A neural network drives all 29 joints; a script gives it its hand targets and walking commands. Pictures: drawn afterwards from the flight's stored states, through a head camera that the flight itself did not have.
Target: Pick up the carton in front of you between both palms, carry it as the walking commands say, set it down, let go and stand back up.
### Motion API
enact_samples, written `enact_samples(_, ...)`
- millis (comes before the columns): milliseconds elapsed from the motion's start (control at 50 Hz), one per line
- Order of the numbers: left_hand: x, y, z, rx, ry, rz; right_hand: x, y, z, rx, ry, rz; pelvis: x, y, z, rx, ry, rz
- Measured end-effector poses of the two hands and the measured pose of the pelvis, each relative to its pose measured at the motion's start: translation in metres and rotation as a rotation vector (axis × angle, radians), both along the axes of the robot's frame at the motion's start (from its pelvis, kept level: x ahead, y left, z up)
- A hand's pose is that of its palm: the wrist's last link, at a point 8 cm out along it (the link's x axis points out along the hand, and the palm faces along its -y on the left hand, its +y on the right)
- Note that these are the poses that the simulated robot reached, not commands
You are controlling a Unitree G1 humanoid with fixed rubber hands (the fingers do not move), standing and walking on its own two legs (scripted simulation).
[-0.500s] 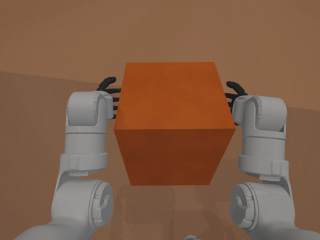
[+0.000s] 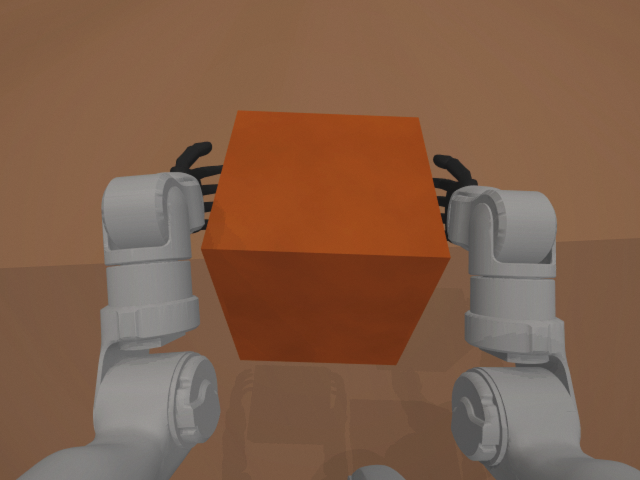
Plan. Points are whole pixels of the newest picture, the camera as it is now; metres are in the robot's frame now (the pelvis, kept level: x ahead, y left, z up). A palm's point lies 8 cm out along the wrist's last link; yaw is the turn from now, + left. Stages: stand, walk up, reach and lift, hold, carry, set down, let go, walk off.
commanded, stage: carry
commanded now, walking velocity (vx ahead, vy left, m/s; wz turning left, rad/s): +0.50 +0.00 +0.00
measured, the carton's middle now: (322, 247) +0.39 -0.04 +0.08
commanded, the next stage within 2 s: none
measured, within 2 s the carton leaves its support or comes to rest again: neither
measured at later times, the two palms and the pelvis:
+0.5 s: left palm (171, 41) +0.68 +0.15 +0.21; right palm (370, 18) +0.72 -0.15 +0.21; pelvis +0.32 -0.05 +0.04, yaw +1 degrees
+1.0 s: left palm out of the picture +1.04 +0.10 +0.25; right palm out of the picture +1.02 -0.20 +0.25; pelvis +0.65 -0.03 +0.06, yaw +0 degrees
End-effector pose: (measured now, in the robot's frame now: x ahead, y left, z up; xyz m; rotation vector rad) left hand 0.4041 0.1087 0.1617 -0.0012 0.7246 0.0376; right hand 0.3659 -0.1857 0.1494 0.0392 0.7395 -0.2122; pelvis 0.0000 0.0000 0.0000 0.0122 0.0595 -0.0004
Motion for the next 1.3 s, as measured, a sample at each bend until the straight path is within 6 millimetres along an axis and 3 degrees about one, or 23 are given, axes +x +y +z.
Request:
enact_samples(100, 0.065, -0.014, 0.020, -0.021, -0.038, -0.012, 0.059, -0.013, 0.024, -0.005, -0.040, -0.035, 0.060, -0.004, 0.013, -0.021, 0.012, -0.013)
enact_samples(220, 0.143, -0.013, 0.033, -0.001, -0.067, 0.037, 0.157, -0.015, 0.039, -0.003, -0.066, 0.021, 0.152, -0.026, 0.008, -0.042, 0.013, -0.006)
enact_samples(340, 0.188, 0.014, 0.018, 0.040, 0.016, 0.140, 0.249, 0.011, 0.033, 0.004, 0.018, 0.149, 0.225, -0.046, 0.024, -0.024, 0.011, 0.007)
enact_samples(420, 0.223, 0.031, 0.025, 0.035, 0.016, 0.199, 0.302, 0.030, 0.040, 0.020, 0.018, 0.193, 0.268, -0.050, 0.038, -0.004, 0.018, 0.016)
enact_samples(500, 0.276, 0.040, 0.045, 0.023, -0.043, 0.222, 0.356, 0.039, 0.058, 0.038, -0.042, 0.192, 0.317, -0.046, 0.043, 0.006, 0.028, 0.020)
enact_samples(580, 0.342, 0.044, 0.058, 0.011, -0.080, 0.197, 0.411, 0.041, 0.070, 0.025, -0.080, 0.166, 0.378, -0.034, 0.039, 0.017, 0.029, 0.020)
enact_samples(640, 0.395, 0.038, 0.057, 0.007, -0.078, 0.136, 0.445, 0.035, 0.070, -0.016, -0.078, 0.122, 0.423, -0.021, 0.034, 0.032, 0.008, 0.008)
enact_samples(740, 0.467, 0.012, 0.055, 0.017, 0.016, 0.035, 0.479, 0.009, 0.059, -0.030, 0.019, 0.037, 0.479, -0.009, 0.056, -0.003, 0.012, 0.003)
enact_samples(820, 0.520, -0.006, 0.064, 0.002, 0.010, -0.003, 0.517, -0.007, 0.068, -0.025, 0.013, -0.014, 0.522, -0.008, 0.068, -0.023, 0.016, -0.007)
enact_samples(900, 0.574, -0.014, 0.081, -0.015, -0.042, 0.004, 0.572, -0.016, 0.087, -0.019, -0.042, -0.028, 0.574, -0.013, 0.073, -0.031, 0.023, -0.010)
enact_samples(980, 0.628, -0.015, 0.091, 0.000, -0.078, 0.036, 0.640, -0.018, 0.098, -0.010, -0.077, 0.006, 0.636, -0.027, 0.067, -0.044, 0.018, -0.006)
enact_samples(1040, 0.658, -0.006, 0.089, 0.036, -0.059, 0.084, 0.692, -0.011, 0.097, -0.001, -0.057, 0.070, 0.678, -0.039, 0.068, -0.052, 0.006, 0.007)
enact_samples(1140, 0.692, 0.020, 0.083, 0.049, 0.025, 0.171, 0.761, 0.017, 0.098, 0.007, 0.024, 0.163, 0.731, -0.050, 0.092, -0.012, 0.014, 0.010)
enact_samples(1220, 0.732, 0.034, 0.097, 0.040, -0.001, 0.217, 0.812, 0.032, 0.111, 0.025, -0.002, 0.189, 0.774, -0.050, 0.103, 0.007, 0.021, 0.018)
enact_samples(1300, 0.788, 0.041, 0.117, 0.030, -0.057, 0.218, 0.864, 0.037, 0.128, 0.035, -0.059, 0.173, 0.825, -0.042, 0.106, 0.008, 0.030, 0.018)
